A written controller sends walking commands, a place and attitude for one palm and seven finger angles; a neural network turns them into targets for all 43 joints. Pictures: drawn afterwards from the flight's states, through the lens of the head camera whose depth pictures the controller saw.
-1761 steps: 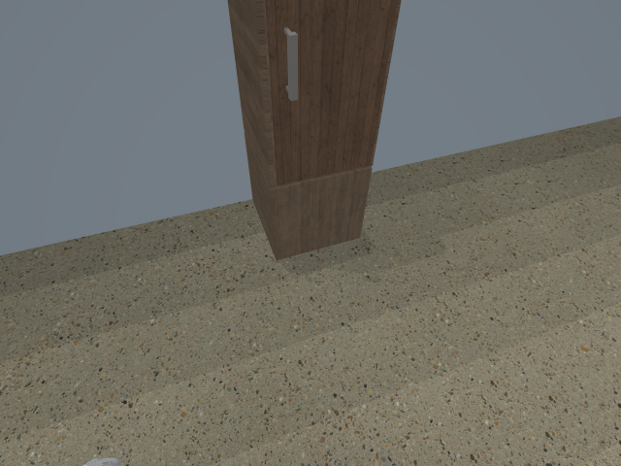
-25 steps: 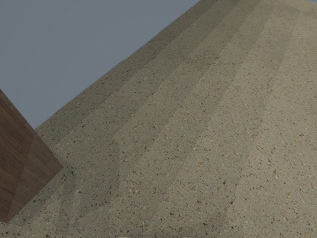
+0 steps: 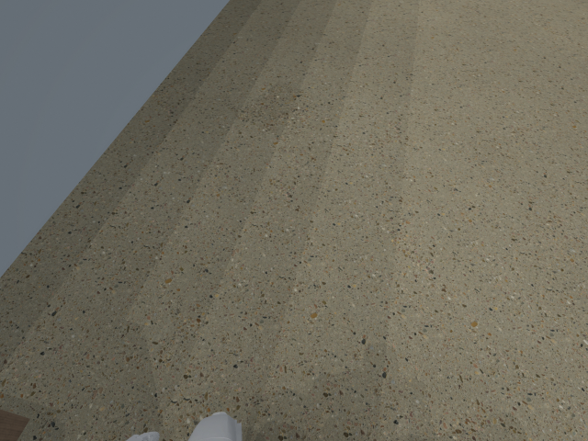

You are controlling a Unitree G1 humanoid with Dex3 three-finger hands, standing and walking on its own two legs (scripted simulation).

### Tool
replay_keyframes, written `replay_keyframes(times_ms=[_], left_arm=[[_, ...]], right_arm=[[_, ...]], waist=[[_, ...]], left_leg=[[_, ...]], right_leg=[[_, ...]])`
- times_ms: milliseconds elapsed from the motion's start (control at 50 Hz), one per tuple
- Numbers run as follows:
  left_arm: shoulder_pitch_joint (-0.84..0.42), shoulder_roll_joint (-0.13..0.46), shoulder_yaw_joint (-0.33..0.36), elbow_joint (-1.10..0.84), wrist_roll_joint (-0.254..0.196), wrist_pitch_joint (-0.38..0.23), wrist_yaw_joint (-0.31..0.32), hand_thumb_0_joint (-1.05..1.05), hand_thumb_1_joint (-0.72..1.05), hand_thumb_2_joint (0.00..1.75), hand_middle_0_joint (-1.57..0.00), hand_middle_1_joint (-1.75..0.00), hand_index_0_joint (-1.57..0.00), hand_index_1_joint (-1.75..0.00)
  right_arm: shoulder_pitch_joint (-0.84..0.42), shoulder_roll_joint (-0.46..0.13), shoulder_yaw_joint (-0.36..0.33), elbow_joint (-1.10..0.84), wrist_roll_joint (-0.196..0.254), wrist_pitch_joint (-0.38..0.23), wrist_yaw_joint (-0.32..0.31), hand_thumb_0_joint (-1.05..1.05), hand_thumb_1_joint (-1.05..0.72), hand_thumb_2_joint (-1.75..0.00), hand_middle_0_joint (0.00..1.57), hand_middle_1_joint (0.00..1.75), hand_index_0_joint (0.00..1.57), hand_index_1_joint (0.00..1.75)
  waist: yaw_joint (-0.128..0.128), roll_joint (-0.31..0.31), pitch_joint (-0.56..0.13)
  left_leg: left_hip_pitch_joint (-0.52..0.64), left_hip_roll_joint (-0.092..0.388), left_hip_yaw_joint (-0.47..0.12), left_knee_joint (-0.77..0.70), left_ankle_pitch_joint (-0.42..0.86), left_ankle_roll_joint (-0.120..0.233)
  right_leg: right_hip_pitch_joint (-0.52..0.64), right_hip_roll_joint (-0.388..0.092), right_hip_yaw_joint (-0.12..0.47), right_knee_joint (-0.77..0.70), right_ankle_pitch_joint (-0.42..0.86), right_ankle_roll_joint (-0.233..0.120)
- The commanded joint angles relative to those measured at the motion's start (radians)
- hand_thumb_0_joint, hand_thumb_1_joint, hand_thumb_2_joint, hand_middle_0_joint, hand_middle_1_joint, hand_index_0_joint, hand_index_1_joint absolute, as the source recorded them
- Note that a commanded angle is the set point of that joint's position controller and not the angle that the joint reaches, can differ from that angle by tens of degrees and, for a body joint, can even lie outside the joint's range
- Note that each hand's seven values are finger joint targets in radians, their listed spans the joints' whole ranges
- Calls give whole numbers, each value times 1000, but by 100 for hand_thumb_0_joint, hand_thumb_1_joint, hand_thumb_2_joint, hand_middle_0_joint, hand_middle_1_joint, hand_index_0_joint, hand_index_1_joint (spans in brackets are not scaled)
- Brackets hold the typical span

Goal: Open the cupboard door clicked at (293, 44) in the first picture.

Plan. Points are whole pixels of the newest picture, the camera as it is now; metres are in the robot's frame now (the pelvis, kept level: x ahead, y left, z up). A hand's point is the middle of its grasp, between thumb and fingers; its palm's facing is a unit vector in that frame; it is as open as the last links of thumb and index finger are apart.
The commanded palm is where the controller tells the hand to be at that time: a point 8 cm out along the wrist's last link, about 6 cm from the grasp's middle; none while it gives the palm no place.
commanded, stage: walk to a spot facing it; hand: left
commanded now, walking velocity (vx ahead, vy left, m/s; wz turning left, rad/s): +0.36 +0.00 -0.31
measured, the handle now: out of the picture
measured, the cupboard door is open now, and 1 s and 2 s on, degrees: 38 38 38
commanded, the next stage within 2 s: turn to face it in 0.84 s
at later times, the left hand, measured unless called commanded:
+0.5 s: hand (222, 289) +0.39 +0.14 -0.17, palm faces -0.22 -0.96 -0.19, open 7.4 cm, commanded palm none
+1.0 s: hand (247, 222) +0.55 +0.11 -0.17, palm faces -0.25 -0.96 -0.16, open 7.4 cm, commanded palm none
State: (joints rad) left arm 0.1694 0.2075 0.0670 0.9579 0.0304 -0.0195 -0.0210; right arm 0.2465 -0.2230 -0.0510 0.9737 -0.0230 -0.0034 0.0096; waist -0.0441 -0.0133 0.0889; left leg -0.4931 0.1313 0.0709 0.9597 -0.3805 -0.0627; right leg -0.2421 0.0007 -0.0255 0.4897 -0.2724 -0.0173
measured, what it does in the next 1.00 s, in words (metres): walks ahead, turning right: left foot, then right foot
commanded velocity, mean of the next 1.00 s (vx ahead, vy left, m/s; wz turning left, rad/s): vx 0.31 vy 0.00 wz -0.19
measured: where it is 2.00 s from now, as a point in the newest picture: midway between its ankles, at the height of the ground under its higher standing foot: (332, 299)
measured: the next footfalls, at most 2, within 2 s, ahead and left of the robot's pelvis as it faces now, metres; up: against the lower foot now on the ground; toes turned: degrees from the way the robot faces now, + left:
left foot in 0.12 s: +0.19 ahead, +0.14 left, +0.00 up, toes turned +2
right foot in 0.48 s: +0.31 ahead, -0.15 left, +0.00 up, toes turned -17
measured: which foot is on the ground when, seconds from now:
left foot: up 0.00-0.10, down 0.12-0.48, up 0.50-0.78, down 0.80-1.00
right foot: down 0.00-0.12, up 0.14-0.46, down 0.48-0.80, up 0.82-1.00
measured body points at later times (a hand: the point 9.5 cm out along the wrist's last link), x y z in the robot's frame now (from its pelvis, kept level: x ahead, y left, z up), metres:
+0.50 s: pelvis +0.23 -0.02 -0.01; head +0.27 -0.03 +0.44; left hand +0.40 +0.19 -0.15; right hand +0.11 -0.24 -0.16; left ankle +0.15 +0.13 -0.73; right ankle +0.27 -0.14 -0.74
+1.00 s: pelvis +0.47 -0.06 +0.00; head +0.50 -0.06 +0.45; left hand +0.56 +0.16 -0.16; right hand +0.44 -0.30 -0.14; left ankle +0.50 +0.06 -0.74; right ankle +0.43 -0.18 -0.68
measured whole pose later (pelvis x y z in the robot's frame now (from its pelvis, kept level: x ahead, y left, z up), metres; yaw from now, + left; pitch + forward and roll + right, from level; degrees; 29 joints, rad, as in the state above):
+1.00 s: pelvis +0.47 -0.06 +0.00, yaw -17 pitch +1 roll +0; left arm 0.22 0.19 0.07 1.07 0.03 0.00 -0.03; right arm 0.25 -0.16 -0.04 1.02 -0.03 -0.09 -0.02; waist 0.00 -0.03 0.05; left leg -0.22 0.09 0.19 0.45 -0.24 0.00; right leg -0.47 -0.07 -0.07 0.95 -0.33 0.00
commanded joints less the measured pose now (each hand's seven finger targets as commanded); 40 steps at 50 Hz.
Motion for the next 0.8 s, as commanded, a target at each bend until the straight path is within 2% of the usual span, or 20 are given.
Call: replay_keyframes(times_ms=[0, 60, 80, 100, 120, 180, 220, 260, 360, 400, 420, 440, 460, 480, 520, 580, 700, 740, 760, 780], left_arm=[[24, 189, 49, -32, -5, -31, 3, 0, 90, 90, -20, -30, -20, -30], [21, 159, 46, -20, -13, -25, 2, 0, 90, 90, -20, -30, -20, -30], [11, 117, 39, -32, -14, -23, -1, 0, 90, 90, -20, -30, -20, -30], [47, 42, 25, -50, -22, -22, -7, 0, 90, 90, -20, -30, -20, -30], [-4, 57, 22, -80, -13, -34, -7, 0, 90, 90, -20, -30, -20, -30], [-71, 55, 21, -58, 0, -36, -21, 0, 90, 90, -20, -30, -20, -30], [-49, 25, 9, -48, 1, -18, -32, 0, 90, 90, -20, -30, -20, -30], [-57, 7, 1, -49, -2, -12, -35, 0, 90, 90, -20, -30, -20, -30], [-106, 17, 1, -55, 0, -9, -36, 0, 90, 90, -20, -30, -20, -30], [-56, 37, 10, -31, 1, -12, -35, 0, 90, 90, -20, -30, -20, -30], [39, 69, 19, 3, 2, -16, -29, 0, 90, 90, -20, -30, -20, -30], [197, 134, 39, 52, 5, -28, -19, 0, 90, 90, -20, -30, -20, -30], [364, 256, 73, 97, 2, -33, 0, 0, 90, 90, -20, -30, -20, -30], [342, 272, 71, 98, -23, -24, 7, 0, 90, 90, -20, -30, -20, -30], [161, 168, 41, 46, -16, -23, 25, 0, 90, 90, -20, -30, -20, -30], [69, 108, 24, 31, -6, -42, 27, 0, 90, 90, -20, -30, -20, -30], [111, 129, 30, 85, -16, -54, 12, 0, 90, 90, -20, -30, -20, -30], [107, 116, 27, 88, -22, -49, 11, 0, 90, 90, -20, -30, -20, -30], [116, 76, 22, 76, -19, -47, 9, 0, 90, 90, -20, -30, -20, -30], [136, 27, 10, 53, -25, -46, 6, 0, 90, 90, -20, -30, -20, -30]], right_arm=[[-5, -45, -17, -82, -2, -41, 7, 0, -90, -90, 20, 30, 20, 30], [70, -81, -27, -53, -2, -59, -3, 0, -90, -90, 20, 30, 20, 30], [186, -145, -44, -20, -7, -68, -15, 0, -90, -90, 20, 30, 20, 30], [319, -257, -67, 5, -33, -74, -25, 0, -90, -90, 20, 30, 20, 30], [341, -260, -62, 7, -32, -65, -32, 0, -90, -90, 20, 30, 20, 30], [184, -121, -29, -27, -23, -80, -32, 0, -90, -90, 20, 30, 20, 30], [179, -100, -21, -8, -15, -93, -38, 0, -90, -90, 20, 30, 20, 30], [184, -103, -23, 7, -14, -91, -34, 0, -90, -90, 20, 30, 20, 30], [186, -112, -26, 27, -19, -66, -18, 0, -90, -90, 20, 30, 20, 30], [170, -118, -20, 35, -18, -57, -18, 0, -90, -90, 20, 30, 20, 30], [163, -113, -15, 37, -13, -55, -17, 0, -90, -90, 20, 30, 20, 30], [134, -92, -7, 28, 1, -57, -11, 0, -90, -90, 20, 30, 20, 30], [93, -26, 5, -18, 17, -65, -2, 0, -90, -90, 20, 30, 20, 30], [5, -59, -6, -40, 11, -62, -5, 0, -90, -90, 20, 30, 20, 30], [-11, -58, -16, -18, 5, -55, -11, 0, -90, -90, 20, 30, 20, 30], [67, -6, -11, 34, -5, -33, -3, 0, -90, -90, 20, 30, 20, 30], [18, 11, -10, 16, -4, -54, 12, 0, -90, -90, 20, 30, 20, 30], [101, -37, -20, 46, -6, -68, 2, 0, -90, -90, 20, 30, 20, 30], [206, -102, -39, 74, -12, -74, -7, 0, -90, -90, 20, 30, 20, 30], [344, -213, -62, 98, -29, -74, -20, 0, -90, -90, 20, 30, 20, 30]], waist=[[24, -110, -58], [-20, -30, -70], [-78, 101, -105], [-112, 371, -178], [-113, 298, -163], [-29, 161, -14], [-1, 149, -66], [0, 159, -106], [1, 159, -44], [39, 142, -57], [86, 68, -94], [166, -52, -160], [224, -330, -224], [217, -232, -136], [117, -189, -38], [29, -114, -47], [30, -67, -34], [-17, -6, -68], [-58, 125, -127], [-99, 312, -223]], left_leg=[[101, -54, 33, -252, 113, 1], [358, -79, 43, -449, 186, 8], [503, 16, -102, -522, 62, 53], [641, 286, -475, -669, -87, 164], [633, 389, -650, -747, -125, 255], [407, 288, -375, -753, 90, 204], [454, 221, -184, -728, 353, 177], [465, 178, -45, -713, 419, 156], [363, 188, 23, -731, 240, 154], [344, 175, 52, -650, 267, 133], [285, 140, 84, -514, 343, 111], [113, 71, 159, -259, 349, 72], [-156, -77, 193, 71, -83, 30], [-267, -50, 34, 243, -244, 40], [-248, 40, -54, 242, -77, 36], [-30, 46, -25, 21, -15, 22], [126, -46, 75, -383, 186, 19], [328, -62, 76, -485, 222, 38], [510, 53, -98, -528, 204, 94], [673, 296, -413, -622, 156, 213]], right_leg=[[2, -201, 208, -230, -18, -158], [-98, -136, 179, -106, -53, -111], [-197, -71, 130, 95, -58, -77], [-377, 58, -28, 456, -255, -17], [-479, 25, 49, 665, -311, -24], [-512, -103, 72, 792, -62, -4], [-460, -106, 36, 657, -29, 13], [-369, -96, -13, 464, -21, 14], [-186, -52, -97, 182, 16, 0], [-50, -27, -124, 94, 52, -13], [117, 2, -128, 45, 51, -33], [374, -99, 30, -13, -66, -94], [551, -372, 471, -179, -133, -215], [458, -444, 588, -287, -171, -271], [222, -382, 430, -306, -214, -225], [35, -299, 196, -307, -1, -184], [79, -214, 107, -231, 89, -137], [17, -164, 59, -77, 162, -99], [-121, -92, 20, 148, 152, -58], [-304, 17, -96, 464, -156, -13]])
